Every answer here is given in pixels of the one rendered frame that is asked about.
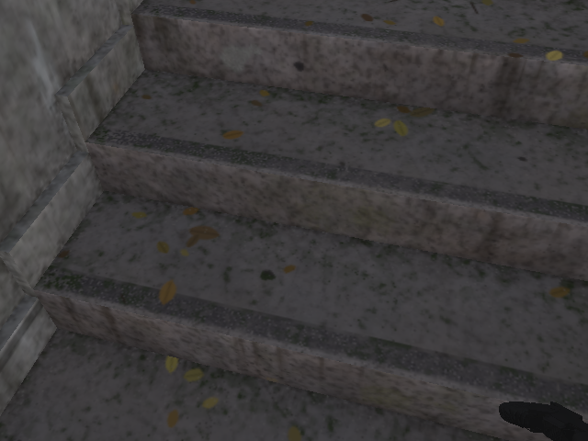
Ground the right robot hand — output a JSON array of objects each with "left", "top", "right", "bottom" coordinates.
[{"left": 499, "top": 401, "right": 588, "bottom": 441}]

